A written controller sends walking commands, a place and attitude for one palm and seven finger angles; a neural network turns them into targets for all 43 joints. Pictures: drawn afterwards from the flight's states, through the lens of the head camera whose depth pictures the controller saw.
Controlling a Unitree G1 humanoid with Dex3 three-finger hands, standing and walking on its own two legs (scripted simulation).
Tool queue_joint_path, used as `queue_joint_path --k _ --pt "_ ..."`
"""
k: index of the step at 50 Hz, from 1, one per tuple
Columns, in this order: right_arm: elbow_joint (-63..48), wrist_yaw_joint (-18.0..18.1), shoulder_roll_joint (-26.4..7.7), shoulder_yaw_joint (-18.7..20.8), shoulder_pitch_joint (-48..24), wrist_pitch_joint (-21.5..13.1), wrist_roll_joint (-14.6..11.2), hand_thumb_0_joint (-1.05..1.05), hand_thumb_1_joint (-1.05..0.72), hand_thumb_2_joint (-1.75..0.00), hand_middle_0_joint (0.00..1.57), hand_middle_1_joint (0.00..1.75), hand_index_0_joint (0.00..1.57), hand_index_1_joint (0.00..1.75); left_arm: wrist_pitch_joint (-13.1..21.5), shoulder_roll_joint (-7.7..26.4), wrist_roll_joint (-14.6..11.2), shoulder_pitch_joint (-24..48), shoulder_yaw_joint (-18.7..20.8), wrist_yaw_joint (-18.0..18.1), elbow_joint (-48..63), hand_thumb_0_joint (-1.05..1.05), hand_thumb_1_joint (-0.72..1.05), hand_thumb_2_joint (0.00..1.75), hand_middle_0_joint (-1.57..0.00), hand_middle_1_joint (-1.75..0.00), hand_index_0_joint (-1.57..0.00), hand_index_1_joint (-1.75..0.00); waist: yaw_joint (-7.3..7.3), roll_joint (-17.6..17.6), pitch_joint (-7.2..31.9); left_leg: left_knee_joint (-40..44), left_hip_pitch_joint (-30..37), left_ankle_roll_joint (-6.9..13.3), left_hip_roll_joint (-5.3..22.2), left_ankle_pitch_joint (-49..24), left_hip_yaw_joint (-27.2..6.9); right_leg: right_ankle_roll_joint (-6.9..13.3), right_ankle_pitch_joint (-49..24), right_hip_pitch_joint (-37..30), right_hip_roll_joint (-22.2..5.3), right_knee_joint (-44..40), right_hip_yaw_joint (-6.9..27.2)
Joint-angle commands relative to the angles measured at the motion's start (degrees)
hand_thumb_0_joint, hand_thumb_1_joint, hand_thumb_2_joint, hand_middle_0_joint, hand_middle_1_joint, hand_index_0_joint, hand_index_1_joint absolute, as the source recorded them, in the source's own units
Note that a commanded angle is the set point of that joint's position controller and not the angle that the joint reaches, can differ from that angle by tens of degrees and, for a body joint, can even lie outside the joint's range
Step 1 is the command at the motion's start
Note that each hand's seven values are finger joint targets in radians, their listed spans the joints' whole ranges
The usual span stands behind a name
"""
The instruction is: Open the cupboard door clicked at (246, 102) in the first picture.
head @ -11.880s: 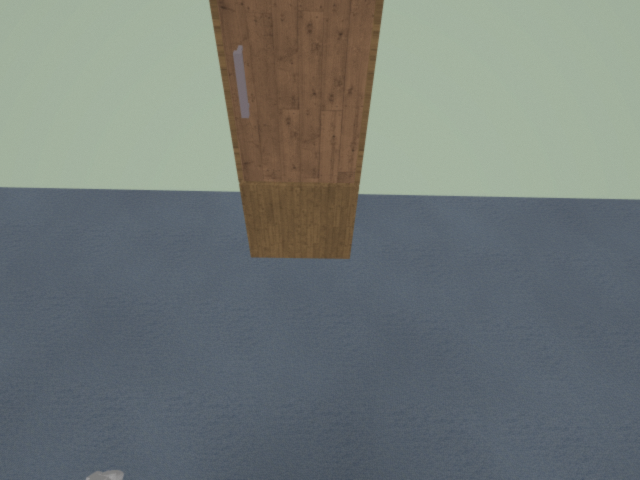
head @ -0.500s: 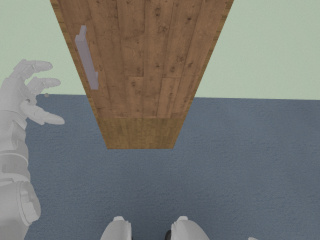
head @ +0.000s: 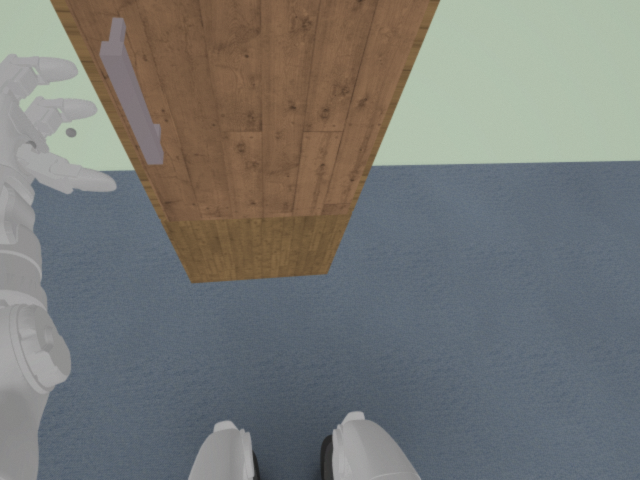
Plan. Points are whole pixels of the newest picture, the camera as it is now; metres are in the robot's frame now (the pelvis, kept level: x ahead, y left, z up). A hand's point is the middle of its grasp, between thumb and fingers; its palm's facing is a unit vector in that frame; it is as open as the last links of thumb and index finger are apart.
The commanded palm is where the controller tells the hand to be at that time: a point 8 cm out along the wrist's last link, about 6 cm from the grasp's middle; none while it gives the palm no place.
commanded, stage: move the hooked fingers beside the handle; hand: left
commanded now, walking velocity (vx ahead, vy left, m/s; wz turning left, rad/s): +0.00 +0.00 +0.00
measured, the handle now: (138, 100) +0.55 +0.18 +0.07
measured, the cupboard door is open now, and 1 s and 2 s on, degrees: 0 0 0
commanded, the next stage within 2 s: slide the fingers in behind the handle in 0.76 s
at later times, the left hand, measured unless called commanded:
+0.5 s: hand (73, 136) +0.50 +0.25 +0.07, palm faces +0.04 -1.00 -0.01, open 14.0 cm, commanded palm +0.48 +0.29 +0.07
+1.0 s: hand (70, 144) +0.49 +0.25 +0.07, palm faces +0.03 -1.00 +0.00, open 14.0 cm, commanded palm +0.47 +0.28 +0.07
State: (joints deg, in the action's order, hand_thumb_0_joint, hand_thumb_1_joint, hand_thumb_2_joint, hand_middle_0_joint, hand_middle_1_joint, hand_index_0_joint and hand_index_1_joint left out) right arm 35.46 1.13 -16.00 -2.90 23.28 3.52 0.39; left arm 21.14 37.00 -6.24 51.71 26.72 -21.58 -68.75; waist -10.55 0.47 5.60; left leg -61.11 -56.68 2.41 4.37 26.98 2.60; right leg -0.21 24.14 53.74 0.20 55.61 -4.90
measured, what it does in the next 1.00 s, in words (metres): stands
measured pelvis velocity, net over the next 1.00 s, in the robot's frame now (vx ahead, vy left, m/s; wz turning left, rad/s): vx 0.00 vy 0.00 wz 0.00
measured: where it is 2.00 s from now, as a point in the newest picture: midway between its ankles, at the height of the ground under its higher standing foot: outside the picture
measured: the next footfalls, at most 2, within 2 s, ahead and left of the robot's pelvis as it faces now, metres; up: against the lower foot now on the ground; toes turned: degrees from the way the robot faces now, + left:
none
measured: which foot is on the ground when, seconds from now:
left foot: down 0.00-1.00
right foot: down 0.00-1.00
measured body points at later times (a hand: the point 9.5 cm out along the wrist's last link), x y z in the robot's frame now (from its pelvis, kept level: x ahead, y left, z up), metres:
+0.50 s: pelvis +0.01 +0.00 +0.00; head +0.14 +0.03 +0.43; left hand +0.49 +0.30 +0.08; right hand +0.02 -0.28 -0.10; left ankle +0.01 +0.09 -0.67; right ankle +0.02 -0.13 -0.67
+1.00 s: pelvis +0.00 +0.00 +0.00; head +0.13 +0.03 +0.43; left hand +0.48 +0.30 +0.08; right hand +0.02 -0.27 -0.10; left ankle +0.01 +0.09 -0.67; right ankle +0.02 -0.13 -0.67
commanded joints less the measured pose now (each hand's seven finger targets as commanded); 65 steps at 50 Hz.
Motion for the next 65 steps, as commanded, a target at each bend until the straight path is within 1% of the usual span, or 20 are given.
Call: queue_joint_path --k 1,2,6,12,17,19,21,23,25,31,38,41,42,45,48,50,52,56,60,65 --pt "-3.39 0.82 -11.71 4.19 10.07 -0.08 0.32 0.0 -0.9 -0.9 0.2 0.3 0.2 0.3 4.23 18.02 -0.23 22.19 3.3 0.55 12.01 0.0 -0.5 0.3 -0.3 -1.2 -0.3 -1.2 1.0 10.62 28.14 6.73 26.25 -1.13 -1.49 -27.3 -6.45 1.39 -15.69 -7.05 2.74 -4.38 1.86" --pt "-3.83 0.57 -11.46 4.17 9.96 0.15 0.35 0.0 -0.9 -0.9 0.2 0.3 0.2 0.3 4.4 17.75 0.04 20.87 3.24 0.43 12.76 0.0 -0.5 0.3 -0.3 -1.2 -0.3 -1.2 1.75 12.88 30.28 6.46 27.52 -1.32 -1.56 -29.41 -6.09 1.33 -16.98 -7.53 2.75 -4.2 2.02" --pt "-4.32 0.18 -11.18 4.34 10.02 0.92 0.1 0.0 -0.9 -0.9 0.2 0.3 0.2 0.3 4.04 15.43 -1.14 18.45 2.59 0.1 12.6 0.0 -0.5 0.3 -0.3 -1.2 -0.3 -1.2 1.4 9.37 27.57 6.68 26.34 -1.05 -1.38 -29.12 -5.97 1.25 -17.49 -7.87 3.17 -4.66 1.67" --pt "-3.88 0.53 -11.37 4.51 9.84 1.09 0.05 0.0 -0.9 -0.9 0.2 0.3 0.2 0.3 4.99 18.47 -0.87 21.41 4.33 0.8 15.78 0.0 -0.5 0.3 -0.3 -1.2 -0.3 -1.2 1.11 11.08 28.92 6.8 27.2 -1.03 -1.43 -27.73 -5.82 1.12 -17.19 -8.27 3.13 -4.94 2.1" --pt "-3.29 0.5 -10.97 4.21 9.25 1.13 -0.16 0.0 -0.9 -0.9 0.2 0.3 0.2 0.3 4.84 15.04 -1.0 21.64 1.36 0.21 13.98 0.0 -0.5 0.3 -0.3 -1.2 -0.3 -1.2 0.25 11.45 26.86 6.66 27.07 -1.02 -1.49 -26.78 -5.63 1.14 -16.71 -7.19 3.21 -5.33 2.14" --pt "-3.42 0.64 -11.2 4.24 9.14 1.17 -0.27 0.0 -0.9 -0.9 0.2 0.3 0.2 0.3 4.38 15.66 -0.87 21.06 1.51 0.08 12.83 0.0 -0.5 0.3 -0.3 -1.2 -0.3 -1.2 0.2 9.7 25.69 6.85 25.47 -0.9 -1.62 -25.01 -5.79 1.11 -15.75 -7.34 3.11 -5.45 2.13" --pt "-3.38 0.57 -10.82 4.26 9.06 0.97 -0.2 0.0 -0.9 -0.9 0.2 0.3 0.2 0.3 4.51 12.69 -1.52 22.1 -0.41 -0.21 14.32 0.0 -0.5 0.3 -0.3 -1.2 -0.3 -1.2 -0.07 11.66 26.14 6.62 27.45 -0.93 -1.56 -26.73 -5.82 1.32 -16.48 -6.32 3.08 -5.23 1.96" --pt "-3.63 0.65 -11.2 4.42 9.07 1.08 -0.2 0.0 -0.9 -0.9 0.2 0.3 0.2 0.3 4.36 16.31 -1.57 19.23 2.8 -0.18 13.82 0.0 -0.5 0.3 -0.3 -1.2 -0.3 -1.2 1.26 10.3 28.61 6.36 26.69 -1.02 -1.67 -28.5 -5.56 1.18 -18.43 -8.98 3.07 -4.93 2.2" --pt "-3.63 0.67 -10.96 4.24 8.66 1.08 -0.3 0.0 -0.9 -0.9 0.2 0.3 0.2 0.3 4.03 15.89 -1.45 20.15 2.13 -0.23 12.82 0.0 -0.5 0.3 -0.3 -1.2 -0.3 -1.2 0.56 8.47 26.28 6.17 23.59 -0.66 -1.87 -25.9 -5.04 0.87 -18.33 -9.73 2.96 -5.11 2.51" --pt "-4.25 0.62 -10.87 4.18 8.2 0.95 -0.28 0.0 -0.9 -0.9 0.2 0.3 0.2 0.3 5.13 17.51 -1.86 19.91 3.26 -0.71 15.94 0.0 -0.5 0.3 -0.3 -1.2 -0.3 -1.2 1.43 10.9 28.56 5.9 24.79 -0.66 -1.97 -27.67 -4.78 1.19 -20.21 -11.4 3.03 -4.57 2.85" --pt "-3.69 0.85 -10.85 4.16 7.53 0.88 -0.67 0.0 -0.9 -0.9 0.2 0.3 0.2 0.3 4.46 14.57 -2.3 20.17 0.72 -1.85 13.75 0.0 -0.5 0.3 -0.3 -1.2 -0.3 -1.2 0.2 10.05 25.38 6.41 24.3 -0.68 -1.9 -24.6 -5.02 0.97 -17.23 -8.67 3.02 -5.44 2.55" --pt "-3.46 0.79 -10.86 4.3 7.81 0.52 -0.46 0.0 -0.9 -0.9 0.2 0.3 0.2 0.3 5.07 13.51 -2.72 20.92 0.47 -1.63 15.33 0.0 -0.5 0.3 -0.3 -1.2 -0.3 -1.2 0.4 10.97 26.82 6.35 26.55 -0.78 -1.85 -25.51 -5.56 1.29 -16.42 -7.48 3.05 -5.27 2.28" --pt "-3.31 0.83 -11.13 4.38 7.93 0.58 -0.39 0.0 -0.9 -0.9 0.2 0.3 0.2 0.3 5.13 15.18 -2.58 20.04 1.97 -1.42 15.01 0.0 -0.5 0.3 -0.3 -1.2 -0.3 -1.2 1.02 10.18 27.98 6.4 26.65 -0.96 -1.72 -25.82 -5.81 1.22 -16.3 -7.88 3.03 -5.08 2.17" --pt "-3.11 0.72 -10.96 4.19 7.47 0.34 -0.5 0.0 -0.9 -0.9 0.2 0.3 0.2 0.3 4.42 12.54 -2.62 20.55 -0.19 -1.15 12.68 0.0 -0.5 0.3 -0.3 -1.2 -0.3 -1.2 -0.07 8.35 24.31 6.72 23.73 -0.73 -1.86 -21.64 -5.61 1.05 -13.86 -6.98 2.99 -5.78 2.21" --pt "-3.21 0.7 -10.87 4.28 7.54 0.21 -0.38 0.0 -0.9 -0.9 0.2 0.3 0.2 0.3 4.99 12.89 -2.17 21.27 -0.01 -0.4 14.74 0.0 -0.5 0.3 -0.3 -1.2 -0.3 -1.2 0.73 11.29 26.86 6.82 26.07 -1.03 -1.88 -23.58 -5.84 1.31 -14.5 -6.89 2.88 -5.29 2.17" --pt "-3.21 0.54 -10.81 4.24 7.56 0.15 -0.33 0.0 -0.9 -0.9 0.2 0.3 0.2 0.3 4.81 12.48 -2.13 20.61 0.29 0.36 13.47 0.0 -0.5 0.3 -0.3 -1.2 -0.3 -1.2 0.63 8.87 25.45 6.9 24.44 -0.97 -1.86 -21.97 -5.77 1.19 -13.57 -7.0 2.95 -5.5 2.0" --pt "-3.17 0.44 -10.75 4.24 7.7 0.08 -0.16 0.0 -0.9 -0.9 0.2 0.3 0.2 0.3 5.57 12.04 -1.7 22.75 -0.42 1.0 15.75 0.0 -0.5 0.3 -0.3 -1.2 -0.3 -1.2 0.75 11.57 27.18 7.06 26.69 -1.23 -1.81 -23.26 -6.33 1.37 -13.44 -6.18 2.95 -4.98 1.88" --pt "-3.36 0.05 -10.52 4.33 7.82 0.03 0.0 0.0 -0.9 -0.9 0.2 0.3 0.2 0.3 5.75 9.72 -1.81 21.29 -0.94 2.59 15.45 0.0 -0.5 0.3 -0.3 -1.2 -0.3 -1.2 0.69 10.49 25.98 7.45 27.14 -1.31 -1.66 -23.65 -6.48 1.48 -13.12 -5.62 3.08 -5.12 1.41" --pt "-3.83 -0.38 -10.23 4.51 7.54 0.17 0.05 0.0 -0.9 -0.9 0.2 0.3 0.2 0.3 5.97 8.89 -1.26 20.7 -1.09 4.03 17.24 0.0 -0.5 0.3 -0.3 -1.2 -0.3 -1.2 1.43 10.96 27.75 7.52 27.8 -1.47 -1.8 -24.64 -6.11 1.35 -14.21 -6.95 3.03 -5.16 1.55" --pt "-3.98 -0.48 -10.24 4.56 7.61 0.46 0.0 0.0 -0.9 -0.9 0.2 0.3 0.2 0.3 6.15 9.2 -0.94 19.44 -0.53 5.03 16.31 0.0 -0.5 0.3 -0.3 -1.2 -0.3 -1.2 1.57 8.86 26.32 7.91 25.47 -1.28 -2.01 -23.08 -5.59 1.31 -14.59 -8.73 3.02 -5.45 1.85"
